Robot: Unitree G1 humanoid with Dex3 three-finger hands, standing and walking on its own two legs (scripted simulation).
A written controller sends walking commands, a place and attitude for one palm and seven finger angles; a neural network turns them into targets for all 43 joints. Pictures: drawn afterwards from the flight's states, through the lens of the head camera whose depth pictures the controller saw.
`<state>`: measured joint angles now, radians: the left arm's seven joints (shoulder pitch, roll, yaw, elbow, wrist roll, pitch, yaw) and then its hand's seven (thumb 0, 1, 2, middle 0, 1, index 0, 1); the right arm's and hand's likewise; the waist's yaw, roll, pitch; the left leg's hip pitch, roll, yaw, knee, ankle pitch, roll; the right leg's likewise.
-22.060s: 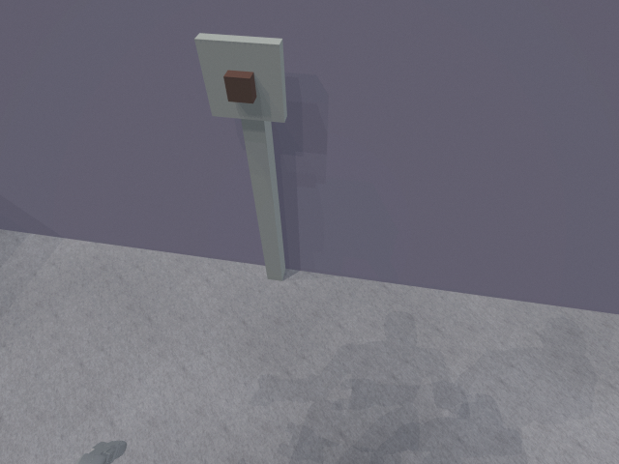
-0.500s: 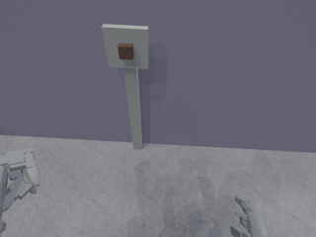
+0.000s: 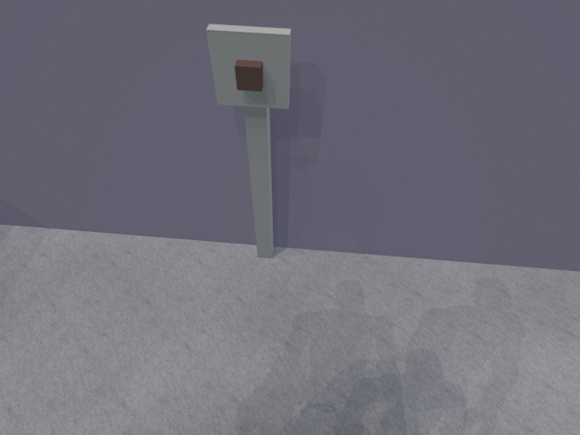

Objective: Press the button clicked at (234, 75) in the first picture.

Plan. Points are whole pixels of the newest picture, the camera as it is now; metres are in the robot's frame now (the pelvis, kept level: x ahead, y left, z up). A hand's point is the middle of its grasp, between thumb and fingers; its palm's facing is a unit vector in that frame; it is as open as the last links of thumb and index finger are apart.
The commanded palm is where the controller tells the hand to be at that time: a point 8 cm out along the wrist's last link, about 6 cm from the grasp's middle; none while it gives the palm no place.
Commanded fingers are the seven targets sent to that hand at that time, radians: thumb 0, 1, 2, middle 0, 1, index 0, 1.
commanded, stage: let the arm hang, fingers relaxed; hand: left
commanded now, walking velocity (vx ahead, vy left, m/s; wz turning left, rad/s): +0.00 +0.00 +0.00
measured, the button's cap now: (249, 75) +0.83 +0.15 +0.06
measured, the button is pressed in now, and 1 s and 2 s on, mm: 0 0 0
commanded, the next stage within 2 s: stand and wait in 0.58 s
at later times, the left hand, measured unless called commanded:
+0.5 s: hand out of the picture +0.00 +0.14 -0.18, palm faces +0.02 -0.99 -0.16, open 7.3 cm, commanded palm none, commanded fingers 0.00 0.90 0.90 -0.20 -0.30 -0.20 -0.30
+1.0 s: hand out of the picture +0.00 +0.15 -0.17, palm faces +0.01 -0.98 -0.19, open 7.3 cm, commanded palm none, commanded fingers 0.00 0.90 0.90 -0.20 -0.30 -0.20 -0.30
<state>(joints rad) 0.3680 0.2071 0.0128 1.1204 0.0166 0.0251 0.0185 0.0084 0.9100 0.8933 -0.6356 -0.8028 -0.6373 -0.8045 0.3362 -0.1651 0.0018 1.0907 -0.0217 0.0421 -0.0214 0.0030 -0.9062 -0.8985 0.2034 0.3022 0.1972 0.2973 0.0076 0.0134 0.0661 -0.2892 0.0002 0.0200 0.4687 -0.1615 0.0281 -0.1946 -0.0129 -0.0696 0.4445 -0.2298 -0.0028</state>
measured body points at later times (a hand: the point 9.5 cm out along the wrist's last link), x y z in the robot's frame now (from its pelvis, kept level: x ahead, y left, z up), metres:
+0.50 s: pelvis +0.00 -0.01 +0.00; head +0.00 -0.02 +0.45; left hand +0.00 +0.20 -0.16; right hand -0.02 -0.21 -0.17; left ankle +0.06 +0.10 -0.74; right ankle +0.01 -0.12 -0.74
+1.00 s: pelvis +0.01 -0.02 +0.00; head +0.02 -0.02 +0.45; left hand +0.01 +0.20 -0.16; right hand -0.01 -0.23 -0.16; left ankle +0.06 +0.10 -0.74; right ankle +0.01 -0.12 -0.74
